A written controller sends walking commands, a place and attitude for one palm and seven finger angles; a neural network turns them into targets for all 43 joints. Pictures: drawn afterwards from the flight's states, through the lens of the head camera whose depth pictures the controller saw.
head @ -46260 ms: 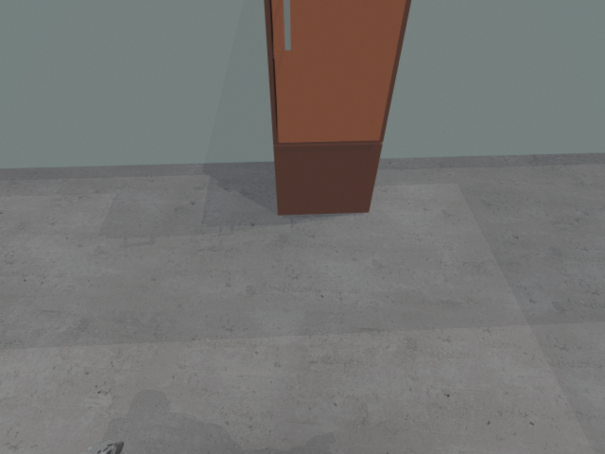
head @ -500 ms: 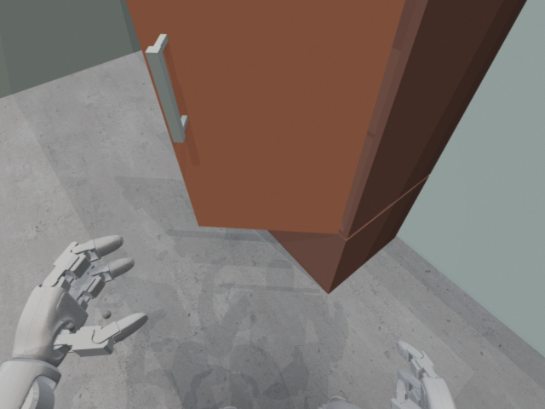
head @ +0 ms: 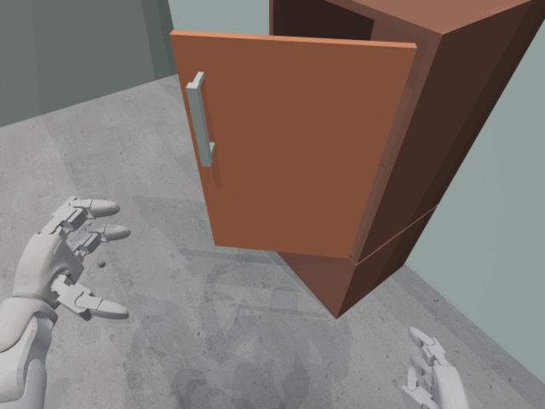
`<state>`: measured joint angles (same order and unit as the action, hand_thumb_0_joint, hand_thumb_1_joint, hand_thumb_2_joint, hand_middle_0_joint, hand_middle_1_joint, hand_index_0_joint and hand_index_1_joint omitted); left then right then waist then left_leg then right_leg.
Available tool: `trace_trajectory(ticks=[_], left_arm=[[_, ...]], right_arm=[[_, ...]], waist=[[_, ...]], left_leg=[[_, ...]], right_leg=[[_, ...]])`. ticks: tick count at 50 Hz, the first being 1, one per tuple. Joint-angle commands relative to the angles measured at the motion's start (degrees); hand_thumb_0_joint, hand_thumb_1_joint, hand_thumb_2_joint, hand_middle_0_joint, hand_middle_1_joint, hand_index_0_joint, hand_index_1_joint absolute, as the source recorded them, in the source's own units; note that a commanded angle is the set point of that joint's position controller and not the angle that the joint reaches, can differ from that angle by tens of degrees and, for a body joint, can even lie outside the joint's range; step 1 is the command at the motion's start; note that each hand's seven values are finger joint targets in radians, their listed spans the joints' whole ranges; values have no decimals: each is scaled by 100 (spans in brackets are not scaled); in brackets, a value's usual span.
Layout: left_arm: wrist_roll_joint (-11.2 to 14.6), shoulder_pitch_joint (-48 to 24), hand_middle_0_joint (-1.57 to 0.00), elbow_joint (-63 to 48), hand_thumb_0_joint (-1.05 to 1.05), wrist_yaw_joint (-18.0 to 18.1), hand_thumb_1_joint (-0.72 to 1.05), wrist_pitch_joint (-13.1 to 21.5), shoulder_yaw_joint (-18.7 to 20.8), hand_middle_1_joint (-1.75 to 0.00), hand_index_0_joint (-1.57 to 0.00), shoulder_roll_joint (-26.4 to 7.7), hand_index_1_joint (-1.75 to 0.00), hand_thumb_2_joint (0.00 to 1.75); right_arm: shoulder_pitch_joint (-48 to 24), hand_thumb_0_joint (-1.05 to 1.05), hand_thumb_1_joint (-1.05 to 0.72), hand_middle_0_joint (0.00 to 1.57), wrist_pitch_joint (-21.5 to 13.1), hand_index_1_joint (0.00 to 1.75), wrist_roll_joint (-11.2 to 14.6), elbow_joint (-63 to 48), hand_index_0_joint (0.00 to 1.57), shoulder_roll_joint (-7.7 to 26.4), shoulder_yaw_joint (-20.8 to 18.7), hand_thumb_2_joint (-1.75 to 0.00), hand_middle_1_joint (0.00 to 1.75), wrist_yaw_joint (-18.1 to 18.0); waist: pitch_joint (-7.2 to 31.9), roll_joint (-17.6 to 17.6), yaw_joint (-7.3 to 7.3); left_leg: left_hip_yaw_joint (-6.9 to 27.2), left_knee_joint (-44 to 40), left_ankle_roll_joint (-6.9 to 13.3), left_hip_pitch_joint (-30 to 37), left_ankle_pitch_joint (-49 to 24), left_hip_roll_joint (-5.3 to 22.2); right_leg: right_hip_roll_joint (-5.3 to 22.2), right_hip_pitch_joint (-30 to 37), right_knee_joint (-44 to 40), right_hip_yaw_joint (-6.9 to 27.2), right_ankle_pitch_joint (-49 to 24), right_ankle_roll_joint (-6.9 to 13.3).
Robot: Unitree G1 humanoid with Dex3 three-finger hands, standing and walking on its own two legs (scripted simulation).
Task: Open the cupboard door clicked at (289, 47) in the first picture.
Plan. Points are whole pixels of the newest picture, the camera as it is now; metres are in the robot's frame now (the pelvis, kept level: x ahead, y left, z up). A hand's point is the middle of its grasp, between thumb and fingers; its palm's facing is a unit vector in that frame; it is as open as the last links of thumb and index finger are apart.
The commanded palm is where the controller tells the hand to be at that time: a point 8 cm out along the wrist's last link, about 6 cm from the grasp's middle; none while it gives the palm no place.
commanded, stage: raise the hand with hooked fingers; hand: left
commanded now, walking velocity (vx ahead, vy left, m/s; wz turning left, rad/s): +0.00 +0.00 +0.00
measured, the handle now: (203, 122) +0.56 +0.19 +0.12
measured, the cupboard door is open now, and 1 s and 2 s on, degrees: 47 47 47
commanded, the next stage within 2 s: move the hooked fingers beside the handle in 0.78 s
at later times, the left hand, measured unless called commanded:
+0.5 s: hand (97, 218) +0.30 +0.26 +0.14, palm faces +0.02 -1.00 -0.06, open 14.0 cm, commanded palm +0.27 +0.31 +0.14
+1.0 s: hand (106, 221) +0.30 +0.25 +0.15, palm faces +0.06 -1.00 -0.06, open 14.0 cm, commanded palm +0.28 +0.30 +0.14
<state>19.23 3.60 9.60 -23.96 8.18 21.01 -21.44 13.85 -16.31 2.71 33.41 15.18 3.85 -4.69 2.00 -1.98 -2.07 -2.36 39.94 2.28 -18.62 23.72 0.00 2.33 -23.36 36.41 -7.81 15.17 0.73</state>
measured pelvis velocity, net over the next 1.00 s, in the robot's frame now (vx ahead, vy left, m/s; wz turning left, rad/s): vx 0.00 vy -0.02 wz -0.01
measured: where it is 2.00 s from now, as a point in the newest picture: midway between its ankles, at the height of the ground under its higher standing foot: outside the picture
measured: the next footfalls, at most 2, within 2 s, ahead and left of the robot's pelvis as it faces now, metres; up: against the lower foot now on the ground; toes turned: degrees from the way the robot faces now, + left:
none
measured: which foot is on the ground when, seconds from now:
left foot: down 0.00-1.00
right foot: down 0.00-1.00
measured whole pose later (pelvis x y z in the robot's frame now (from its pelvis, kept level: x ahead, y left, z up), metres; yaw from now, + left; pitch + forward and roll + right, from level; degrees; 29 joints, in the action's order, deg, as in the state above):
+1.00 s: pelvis +0.00 -0.02 +0.01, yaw -1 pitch +1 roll +0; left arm 18.2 -9.2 21.4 -26.9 3.8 25.7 -24.4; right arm 13.9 -14.1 3.4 35.6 16.3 3.8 -6.4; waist 0.5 -3.0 -2.0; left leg -2.6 32.2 0.7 -13.2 19.9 0.6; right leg 1.2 -19.2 31.1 -7.6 12.8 2.3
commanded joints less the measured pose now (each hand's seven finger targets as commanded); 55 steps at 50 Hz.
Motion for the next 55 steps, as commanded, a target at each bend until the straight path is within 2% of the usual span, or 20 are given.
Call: trace_trajectory(ticks=[1,2,5,8,10,12,14,17,25,27,31,37,41,43,44,49,51,53,54,55], left_arm=[[118,-1565,-30,-983,0,-20,-50,154,708,-120,-30,-1426,-120,30],[133,-1626,-30,-880,0,-46,-50,112,747,-120,-30,-1495,-120,30],[100,-2040,-30,-757,0,-130,-50,8,772,-120,-30,-1593,-120,30],[96,-2363,-30,-585,0,-221,-50,-72,813,-120,-30,-1731,-120,30],[69,-2598,-30,-634,0,-243,-50,-89,935,-120,-30,-1913,-120,30],[94,-2696,-30,-464,0,-279,-50,-128,1031,-120,-30,-2038,-120,30],[81,-2889,-30,-357,0,-323,-50,-173,1062,-120,-30,-2107,-120,30],[155,-2370,-30,143,0,-449,-50,-302,945,-120,-30,-1818,-120,30],[102,-2591,-30,-472,0,-279,-50,-156,1152,-120,-30,-2053,-120,30],[81,-2657,-30,-522,0,-193,-50,-85,1186,-120,-30,-2130,-120,30],[23,-2674,-30,-484,0,-142,-50,-24,1068,-120,-30,-1957,-120,30],[65,-2607,-30,-109,0,-244,-50,-142,1018,-120,-30,-1928,-120,30],[59,-2652,-30,-198,0,-272,-50,-136,964,-120,-30,-1885,-120,30],[74,-2691,-30,-278,0,-250,-50,-96,1054,-120,-30,-1986,-120,30],[84,-2621,-30,-205,0,-243,-50,-96,1066,-120,-30,-1945,-120,30],[9,-3230,-30,265,0,-209,-50,-68,1125,-120,-30,-2185,-120,30],[-52,-3659,-30,399,0,-237,-50,-42,823,-120,-30,-2010,-120,30],[-95,-4053,-30,564,0,-268,-50,4,726,-120,-30,-2055,-120,30],[-106,-4188,-30,750,0,-263,-50,27,824,-120,-30,-2197,-120,30],[-136,-4236,-30,839,0,-255,-50,73,914,-120,-30,-2330,-120,30]], right_arm=[[-294,0,-90,20,-258,30,43,-731,20,807,-319,-90,30,-136],[-292,0,-90,20,-235,30,50,-712,20,826,-312,-90,30,-141],[-321,0,-90,20,-201,30,62,-695,20,815,-282,-90,30,-174],[-322,0,-90,20,-162,30,70,-677,20,816,-260,-90,30,-194],[-329,0,-90,20,-160,30,64,-680,20,817,-264,-90,30,-209],[-286,0,-90,20,-140,30,59,-654,20,832,-258,-90,30,-208],[-288,0,-90,20,-116,30,71,-632,20,834,-261,-90,30,-210],[-219,0,-90,20,-91,30,71,-662,20,868,-295,-90,30,-156],[-288,0,-90,20,-57,30,67,-759,20,852,-354,-90,30,-127],[-290,0,-90,20,-66,30,50,-725,20,844,-332,-90,30,-143],[-294,0,-90,20,-99,30,73,-670,20,814,-345,-90,30,-201],[-349,0,-90,20,-95,30,87,-634,20,843,-315,-90,30,-233],[-394,0,-90,20,-111,30,101,-660,20,820,-319,-90,30,-237],[-392,0,-90,20,-110,30,92,-671,20,819,-319,-90,30,-230],[-389,0,-90,20,-116,30,95,-664,20,810,-318,-90,30,-230],[-316,0,-90,20,-70,30,108,-509,20,860,-323,-90,30,-280],[-324,0,-90,20,-66,30,126,-507,20,857,-309,-90,30,-304],[-280,0,-90,20,-53,30,126,-491,20,863,-306,-90,30,-324],[-220,0,-90,20,-39,30,124,-455,20,889,-315,-90,30,-338],[-195,0,-90,20,-30,30,115,-450,20,908,-321,-90,30,-335]], waist=[[897,-265,53],[847,-125,47],[947,-311,61],[918,-257,69],[1087,-474,44],[1039,-273,21],[1125,-407,30],[995,12,-30],[1270,-278,-38],[1111,-345,-44],[1121,-394,17],[938,-34,30],[1056,-228,40],[1155,24,33],[1104,-43,19],[898,32,150],[852,-168,241],[1036,-279,265],[1058,-97,291],[1153,-163,255]], left_leg=[[542,-1021,-247,90,-1886,81],[536,-1037,-232,102,-1890,79],[536,-1135,-235,247,-1943,78],[538,-1220,-226,339,-1993,70],[539,-1253,-240,480,-2129,62],[540,-1272,-235,520,-2295,64],[514,-1328,-241,580,-2387,58],[481,-1306,-217,464,-2516,48],[364,-1312,-160,541,-2272,15],[355,-1347,-168,516,-2171,20],[305,-1376,-137,575,-2166,14],[275,-1350,-84,344,-1766,6],[245,-1288,-81,347,-1828,-14],[262,-1293,-66,348,-1862,-7],[246,-1284,-67,339,-1867,-10],[236,-1256,-63,156,-1602,-6],[236,-1244,-70,156,-1383,-18],[240,-1209,-66,194,-1332,-22],[250,-1189,-59,152,-1321,-16],[262,-1175,-66,106,-1387,-24]], right_leg=[[-212,930,-409,310,-911,101],[-236,1011,-468,321,-926,109],[-214,1054,-537,332,-972,107],[-227,1158,-646,347,-1015,123],[-204,1241,-678,356,-1108,127],[-230,1341,-726,351,-1250,138],[-203,1398,-762,351,-1353,129],[-195,1430,-752,346,-1533,126],[-174,1470,-778,437,-1402,110],[-176,1483,-813,456,-1322,130],[-156,1489,-844,455,-1408,98],[-118,1503,-911,553,-1157,76],[-95,1518,-868,573,-1260,56],[-107,1617,-852,580,-1301,48],[-106,1580,-852,581,-1325,50],[-78,1418,-900,643,-1042,27],[-63,1208,-923,665,-766,26],[-51,1252,-909,738,-687,41],[-56,1255,-898,721,-677,32],[-50,1312,-859,720,-735,42]])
